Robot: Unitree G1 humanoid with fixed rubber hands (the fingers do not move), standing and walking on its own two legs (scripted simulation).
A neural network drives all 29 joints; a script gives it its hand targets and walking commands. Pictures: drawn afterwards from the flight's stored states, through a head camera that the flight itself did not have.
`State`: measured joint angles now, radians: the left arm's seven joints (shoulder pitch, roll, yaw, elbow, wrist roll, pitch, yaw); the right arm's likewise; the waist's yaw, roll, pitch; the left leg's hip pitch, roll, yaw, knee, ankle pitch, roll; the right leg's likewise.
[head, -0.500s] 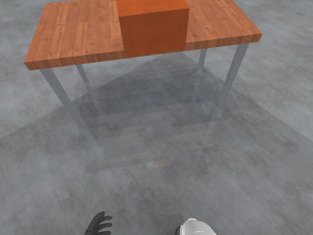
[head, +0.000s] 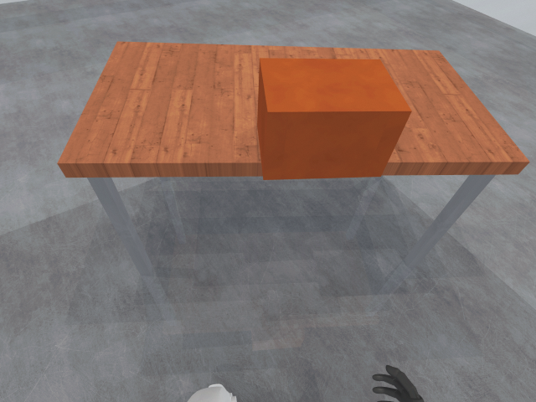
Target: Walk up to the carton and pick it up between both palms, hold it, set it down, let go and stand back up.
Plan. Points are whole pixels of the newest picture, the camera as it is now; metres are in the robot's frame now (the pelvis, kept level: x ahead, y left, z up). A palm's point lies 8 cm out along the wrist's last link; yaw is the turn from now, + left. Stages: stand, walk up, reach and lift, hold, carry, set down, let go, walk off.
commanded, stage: walk up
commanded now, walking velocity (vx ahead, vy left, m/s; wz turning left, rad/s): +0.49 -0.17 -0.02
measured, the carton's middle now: (322, 119) +0.73 -0.08 +0.00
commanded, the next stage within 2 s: none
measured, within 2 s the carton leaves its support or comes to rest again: neither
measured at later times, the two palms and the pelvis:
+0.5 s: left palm (179, 289) +0.33 +0.20 -0.13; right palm out of the picture +0.11 -0.21 -0.11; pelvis +0.22 -0.02 +0.02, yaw -2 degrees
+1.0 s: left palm (215, 290) +0.33 +0.13 -0.12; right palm (427, 273) +0.40 -0.30 -0.13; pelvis +0.33 -0.08 +0.02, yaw -1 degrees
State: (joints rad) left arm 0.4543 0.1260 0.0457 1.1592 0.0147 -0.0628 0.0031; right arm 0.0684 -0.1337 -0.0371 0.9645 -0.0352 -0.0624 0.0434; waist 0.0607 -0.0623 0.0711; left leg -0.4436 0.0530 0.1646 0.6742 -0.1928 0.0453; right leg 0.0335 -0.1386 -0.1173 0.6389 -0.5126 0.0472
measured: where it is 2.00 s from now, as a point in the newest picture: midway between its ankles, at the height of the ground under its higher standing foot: outside the picture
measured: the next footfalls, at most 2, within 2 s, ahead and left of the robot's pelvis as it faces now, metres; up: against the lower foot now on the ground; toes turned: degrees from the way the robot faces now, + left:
right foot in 0.56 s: +0.39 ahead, -0.15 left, +0.00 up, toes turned -11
left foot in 1.20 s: +0.33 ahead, +0.06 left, +0.00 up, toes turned +3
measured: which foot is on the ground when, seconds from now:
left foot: down 0.00-0.62, up 0.64-1.00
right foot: up 0.00-0.54, down 0.56-1.00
